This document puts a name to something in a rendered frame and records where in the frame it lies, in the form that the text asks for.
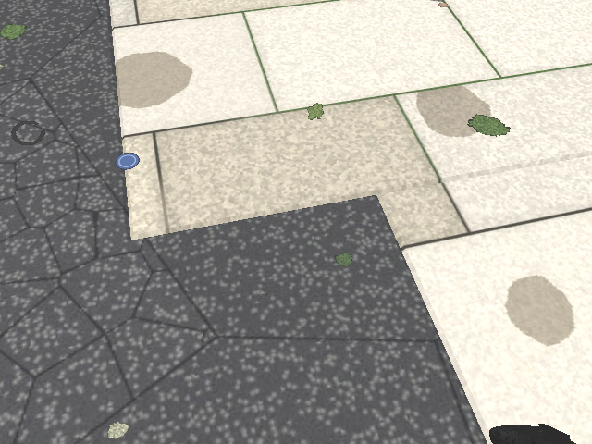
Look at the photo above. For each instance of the right robot hand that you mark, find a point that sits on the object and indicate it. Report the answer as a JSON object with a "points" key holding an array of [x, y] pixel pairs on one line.
{"points": [[526, 434]]}

